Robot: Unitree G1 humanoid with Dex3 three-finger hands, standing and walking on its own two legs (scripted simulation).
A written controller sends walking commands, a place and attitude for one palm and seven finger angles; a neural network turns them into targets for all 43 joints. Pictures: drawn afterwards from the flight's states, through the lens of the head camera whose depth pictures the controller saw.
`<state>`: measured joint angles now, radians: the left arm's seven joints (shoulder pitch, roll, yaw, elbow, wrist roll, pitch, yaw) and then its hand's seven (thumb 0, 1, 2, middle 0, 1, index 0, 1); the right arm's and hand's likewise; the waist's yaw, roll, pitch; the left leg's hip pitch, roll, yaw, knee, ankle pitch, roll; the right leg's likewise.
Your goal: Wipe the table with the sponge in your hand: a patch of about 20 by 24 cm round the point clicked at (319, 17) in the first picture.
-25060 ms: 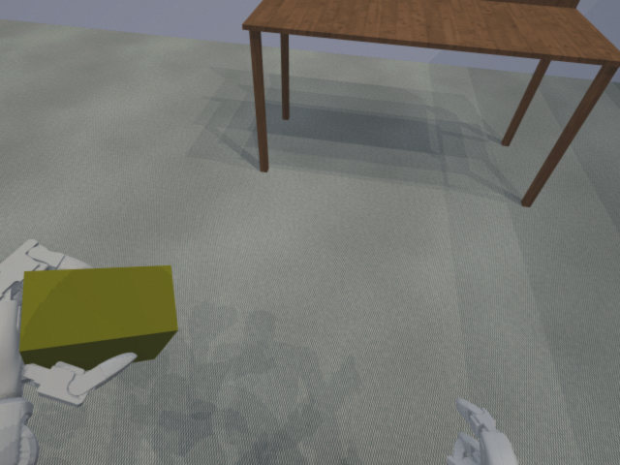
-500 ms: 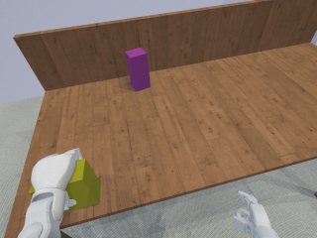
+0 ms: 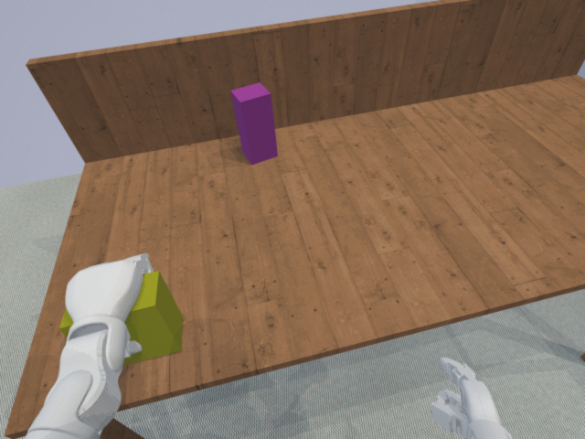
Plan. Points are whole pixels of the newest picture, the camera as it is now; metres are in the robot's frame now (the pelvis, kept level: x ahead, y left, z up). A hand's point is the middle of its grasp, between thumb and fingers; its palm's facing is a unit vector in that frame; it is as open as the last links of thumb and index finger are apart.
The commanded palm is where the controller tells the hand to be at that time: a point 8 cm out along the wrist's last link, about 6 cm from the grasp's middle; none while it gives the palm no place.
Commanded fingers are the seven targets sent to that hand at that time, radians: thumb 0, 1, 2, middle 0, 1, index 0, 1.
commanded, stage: wipe forward along the first lane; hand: left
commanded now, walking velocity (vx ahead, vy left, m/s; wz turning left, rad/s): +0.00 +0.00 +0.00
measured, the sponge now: (133, 328) +0.24 +0.29 +0.00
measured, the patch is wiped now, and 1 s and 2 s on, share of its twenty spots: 0.15 0.25 0.25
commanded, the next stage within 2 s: slide across to the middle lane in 1.26 s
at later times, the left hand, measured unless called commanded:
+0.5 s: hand (126, 279) +0.30 +0.32 +0.04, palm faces -0.07 -0.02 -1.00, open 10.5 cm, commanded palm +0.29 +0.32 +0.08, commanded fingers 0.00 0.10 1.30 -1.20 -1.60 -1.20 -1.60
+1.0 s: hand (127, 251) +0.35 +0.34 +0.04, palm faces -0.08 +0.00 -1.00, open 10.5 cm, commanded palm +0.33 +0.34 +0.07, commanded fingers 0.00 0.10 1.30 -1.20 -1.60 -1.20 -1.60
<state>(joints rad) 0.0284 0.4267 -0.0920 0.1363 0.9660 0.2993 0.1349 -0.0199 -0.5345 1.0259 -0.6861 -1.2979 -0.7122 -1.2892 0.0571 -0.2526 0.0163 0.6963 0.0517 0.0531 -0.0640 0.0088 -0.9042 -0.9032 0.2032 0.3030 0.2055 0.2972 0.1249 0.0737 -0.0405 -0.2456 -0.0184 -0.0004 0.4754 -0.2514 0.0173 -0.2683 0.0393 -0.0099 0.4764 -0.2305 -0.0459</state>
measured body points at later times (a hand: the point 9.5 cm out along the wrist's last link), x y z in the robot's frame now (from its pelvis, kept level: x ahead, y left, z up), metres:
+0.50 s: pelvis -0.01 -0.01 -0.01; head +0.01 -0.04 +0.44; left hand +0.29 +0.31 +0.10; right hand +0.15 -0.26 -0.13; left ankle +0.00 +0.11 -0.74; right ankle +0.01 -0.09 -0.74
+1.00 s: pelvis -0.01 +0.01 -0.01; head +0.02 +0.00 +0.44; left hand +0.35 +0.34 +0.09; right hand +0.12 -0.25 -0.13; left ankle +0.00 +0.11 -0.74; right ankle +0.01 -0.09 -0.74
